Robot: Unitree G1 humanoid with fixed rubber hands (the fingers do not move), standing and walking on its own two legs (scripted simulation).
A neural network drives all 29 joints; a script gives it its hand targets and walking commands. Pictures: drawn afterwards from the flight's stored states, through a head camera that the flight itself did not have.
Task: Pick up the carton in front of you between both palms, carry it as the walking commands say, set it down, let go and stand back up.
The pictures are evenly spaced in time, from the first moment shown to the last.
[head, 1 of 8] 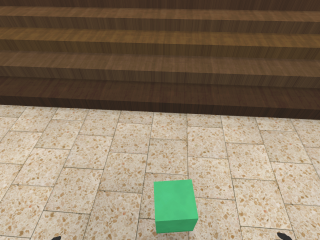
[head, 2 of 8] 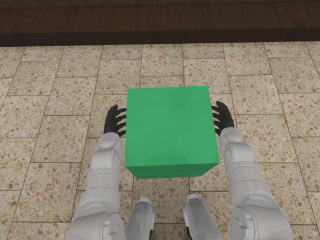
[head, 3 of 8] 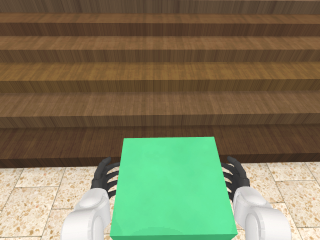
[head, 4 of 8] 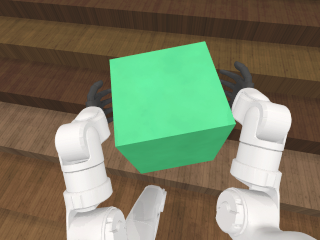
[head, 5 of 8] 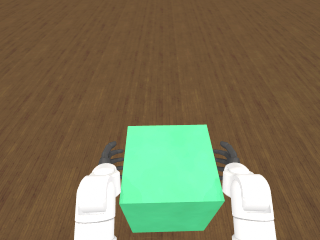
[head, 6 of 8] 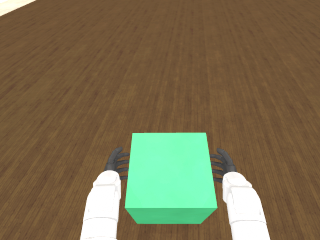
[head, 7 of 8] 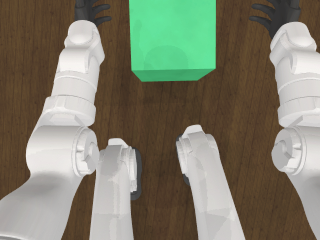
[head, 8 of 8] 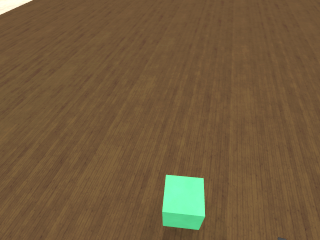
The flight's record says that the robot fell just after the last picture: no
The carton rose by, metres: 1.94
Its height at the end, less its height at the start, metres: +1.20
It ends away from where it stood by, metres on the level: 5.78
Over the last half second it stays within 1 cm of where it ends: yes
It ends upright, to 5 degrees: yes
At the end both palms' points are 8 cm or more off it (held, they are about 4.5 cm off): yes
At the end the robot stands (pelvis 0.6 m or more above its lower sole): yes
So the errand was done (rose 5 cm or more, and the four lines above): yes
